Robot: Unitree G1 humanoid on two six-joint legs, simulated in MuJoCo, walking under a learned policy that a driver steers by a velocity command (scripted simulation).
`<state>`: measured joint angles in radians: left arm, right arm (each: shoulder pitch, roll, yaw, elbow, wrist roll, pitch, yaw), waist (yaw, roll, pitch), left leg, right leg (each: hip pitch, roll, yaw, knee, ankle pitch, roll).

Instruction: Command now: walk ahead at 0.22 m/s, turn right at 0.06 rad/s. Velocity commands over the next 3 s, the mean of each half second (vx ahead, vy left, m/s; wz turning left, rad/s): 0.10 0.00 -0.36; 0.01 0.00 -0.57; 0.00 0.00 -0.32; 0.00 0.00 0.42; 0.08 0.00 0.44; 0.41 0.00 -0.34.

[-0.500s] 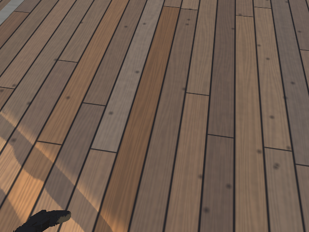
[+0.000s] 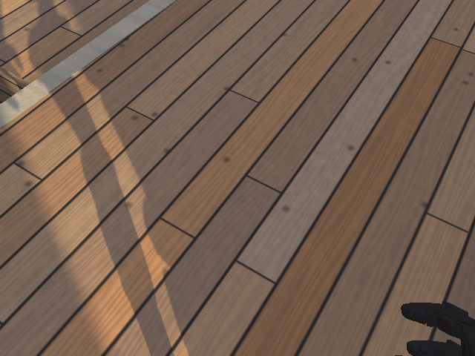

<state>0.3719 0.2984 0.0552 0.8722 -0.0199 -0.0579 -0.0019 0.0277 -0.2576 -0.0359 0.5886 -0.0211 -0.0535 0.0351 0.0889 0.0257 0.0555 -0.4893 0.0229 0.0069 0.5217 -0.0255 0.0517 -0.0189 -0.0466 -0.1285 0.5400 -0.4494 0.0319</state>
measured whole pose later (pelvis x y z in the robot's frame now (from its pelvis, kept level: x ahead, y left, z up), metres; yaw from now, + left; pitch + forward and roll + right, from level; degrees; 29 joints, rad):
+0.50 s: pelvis +0.07 -0.03 +0.01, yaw -15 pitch +1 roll +2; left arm 0.20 0.30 0.07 0.72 0.02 0.04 0.00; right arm 0.08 -0.30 -0.08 0.79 -0.01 0.03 -0.03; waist 0.02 0.03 0.05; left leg -0.42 0.06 0.09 0.87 -0.49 -0.04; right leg -0.35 -0.02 -0.02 0.62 -0.30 -0.05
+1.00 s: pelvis +0.10 -0.01 +0.02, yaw -33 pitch +2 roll +0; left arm 0.15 0.35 0.09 0.65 -0.02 0.05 0.03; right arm 0.13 -0.28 -0.08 0.81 -0.02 -0.01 -0.02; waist 0.01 -0.05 0.04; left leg -0.25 -0.02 -0.03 0.47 -0.24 0.01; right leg -0.46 0.11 0.16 0.92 -0.48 0.02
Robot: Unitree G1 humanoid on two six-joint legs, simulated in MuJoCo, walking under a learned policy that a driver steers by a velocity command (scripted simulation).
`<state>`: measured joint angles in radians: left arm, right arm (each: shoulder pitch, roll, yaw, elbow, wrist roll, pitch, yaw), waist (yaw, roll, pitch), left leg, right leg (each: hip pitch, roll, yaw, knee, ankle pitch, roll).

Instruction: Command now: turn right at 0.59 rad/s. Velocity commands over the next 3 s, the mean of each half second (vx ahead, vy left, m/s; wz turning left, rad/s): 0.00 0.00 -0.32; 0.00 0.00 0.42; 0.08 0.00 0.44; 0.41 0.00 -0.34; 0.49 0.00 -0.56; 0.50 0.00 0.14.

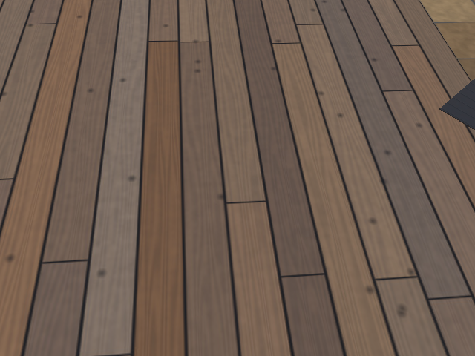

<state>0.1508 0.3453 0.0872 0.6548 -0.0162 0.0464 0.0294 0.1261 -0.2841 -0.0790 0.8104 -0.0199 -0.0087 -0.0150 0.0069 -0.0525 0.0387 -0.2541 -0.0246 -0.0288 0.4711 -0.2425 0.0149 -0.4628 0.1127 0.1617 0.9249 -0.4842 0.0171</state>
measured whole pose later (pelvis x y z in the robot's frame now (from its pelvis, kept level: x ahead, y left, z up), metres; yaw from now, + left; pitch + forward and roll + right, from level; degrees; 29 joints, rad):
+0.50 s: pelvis +0.00 -0.05 +0.00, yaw -8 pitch +0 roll +0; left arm 0.12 0.22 0.02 0.68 0.03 0.00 0.01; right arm 0.19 -0.33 -0.07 0.88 0.02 0.04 -0.02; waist -0.03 0.05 0.05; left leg -0.38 0.06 -0.04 0.93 -0.48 -0.09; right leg -0.22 0.01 -0.04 0.46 -0.24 -0.04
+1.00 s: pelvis -0.01 +0.00 +0.01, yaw +9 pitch +1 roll -3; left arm 0.08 0.34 0.10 0.77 0.00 0.03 0.05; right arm 0.20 -0.31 -0.06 0.74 0.01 0.01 -0.01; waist -0.01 -0.04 0.08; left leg -0.23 -0.03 -0.03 0.44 -0.23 0.07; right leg -0.52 -0.01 0.03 1.10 -0.40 0.07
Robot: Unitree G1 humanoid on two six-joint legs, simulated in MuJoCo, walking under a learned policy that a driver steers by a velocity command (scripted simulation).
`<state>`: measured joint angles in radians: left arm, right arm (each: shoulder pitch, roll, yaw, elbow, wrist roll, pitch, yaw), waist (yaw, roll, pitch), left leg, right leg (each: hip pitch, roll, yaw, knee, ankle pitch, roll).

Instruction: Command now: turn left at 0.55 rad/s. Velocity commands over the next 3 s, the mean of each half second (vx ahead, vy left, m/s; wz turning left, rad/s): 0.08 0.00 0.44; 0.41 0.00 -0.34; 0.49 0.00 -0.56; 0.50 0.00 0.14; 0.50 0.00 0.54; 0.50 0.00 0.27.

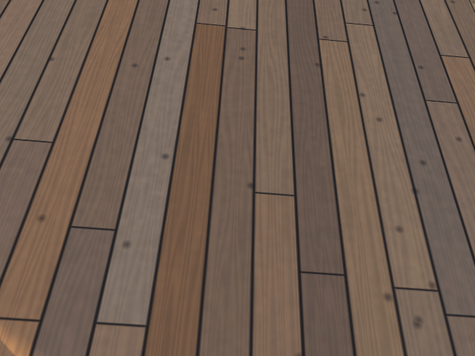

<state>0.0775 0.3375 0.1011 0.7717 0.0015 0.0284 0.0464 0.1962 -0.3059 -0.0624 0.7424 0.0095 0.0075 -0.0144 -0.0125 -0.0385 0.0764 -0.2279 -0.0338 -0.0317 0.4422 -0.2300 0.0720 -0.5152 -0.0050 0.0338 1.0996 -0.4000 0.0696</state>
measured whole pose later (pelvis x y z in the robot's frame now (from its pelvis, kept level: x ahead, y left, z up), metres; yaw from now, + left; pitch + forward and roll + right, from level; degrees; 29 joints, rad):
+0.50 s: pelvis +0.06 -0.03 +0.00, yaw +14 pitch +1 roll +0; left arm 0.26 0.28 0.06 0.81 -0.01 -0.06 0.00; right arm 0.17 -0.32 -0.05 0.71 0.00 -0.01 -0.02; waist 0.03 0.04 0.01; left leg -0.42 -0.06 -0.10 0.95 -0.44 0.00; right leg -0.17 0.03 0.07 0.40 -0.25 -0.03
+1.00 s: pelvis +0.23 +0.04 +0.00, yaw -1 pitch +1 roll +1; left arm 0.21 0.32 0.07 0.70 -0.03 -0.04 -0.02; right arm 0.35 -0.27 -0.06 0.81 -0.01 -0.09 0.00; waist -0.06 -0.06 0.02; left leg 0.00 -0.03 0.12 0.24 -0.26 0.03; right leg -0.68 -0.08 0.07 0.96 -0.12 0.01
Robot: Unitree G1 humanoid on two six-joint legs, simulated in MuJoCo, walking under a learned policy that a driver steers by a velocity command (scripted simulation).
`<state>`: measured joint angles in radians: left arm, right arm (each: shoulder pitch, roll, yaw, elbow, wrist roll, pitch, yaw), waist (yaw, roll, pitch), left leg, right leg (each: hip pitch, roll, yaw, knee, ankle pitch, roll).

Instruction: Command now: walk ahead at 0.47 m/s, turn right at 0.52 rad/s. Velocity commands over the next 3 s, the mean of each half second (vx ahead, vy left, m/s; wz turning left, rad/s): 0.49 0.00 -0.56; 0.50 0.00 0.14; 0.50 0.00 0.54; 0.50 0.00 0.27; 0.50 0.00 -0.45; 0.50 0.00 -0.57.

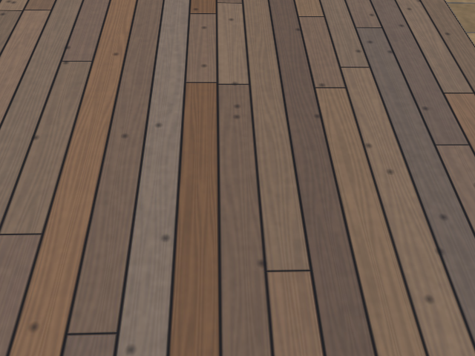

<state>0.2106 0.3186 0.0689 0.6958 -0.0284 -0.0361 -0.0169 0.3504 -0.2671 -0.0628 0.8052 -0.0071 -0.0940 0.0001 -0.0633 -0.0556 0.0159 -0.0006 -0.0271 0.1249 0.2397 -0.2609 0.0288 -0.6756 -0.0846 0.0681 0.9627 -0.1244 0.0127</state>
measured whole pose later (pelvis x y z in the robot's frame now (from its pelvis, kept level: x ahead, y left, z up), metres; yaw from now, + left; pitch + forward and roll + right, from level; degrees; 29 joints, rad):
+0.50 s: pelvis +0.28 -0.06 +0.00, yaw -17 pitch +1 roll +0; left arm 0.31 0.29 0.06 0.69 -0.01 -0.05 -0.01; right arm 0.11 -0.32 -0.04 0.66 -0.02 -0.09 -0.01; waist 0.05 0.03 0.06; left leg -0.68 0.11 -0.10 0.85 -0.10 -0.07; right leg -0.18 0.13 0.10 0.35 -0.19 -0.10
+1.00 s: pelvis +0.57 -0.07 +0.01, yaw -10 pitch +2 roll -1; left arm 0.12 0.30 0.03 0.66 0.02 -0.09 0.00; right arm 0.37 -0.28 -0.04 0.73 0.01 -0.06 0.00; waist -0.06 -0.03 0.04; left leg -0.16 -0.11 -0.11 0.32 -0.17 0.09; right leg -0.62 -0.05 0.10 0.80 -0.16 0.05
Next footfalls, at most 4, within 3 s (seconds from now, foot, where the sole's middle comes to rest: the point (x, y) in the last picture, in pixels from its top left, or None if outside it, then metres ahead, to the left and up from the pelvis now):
0.20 right None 0.29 -0.13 -0.78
0.70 left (229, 314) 0.61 -0.01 -0.78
1.22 right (299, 242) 0.84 -0.25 -0.78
1.72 left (206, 186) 1.09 0.05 -0.78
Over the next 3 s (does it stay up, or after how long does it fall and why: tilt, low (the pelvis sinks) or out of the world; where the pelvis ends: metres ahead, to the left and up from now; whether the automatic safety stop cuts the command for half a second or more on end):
stays up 1.67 0.00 0.00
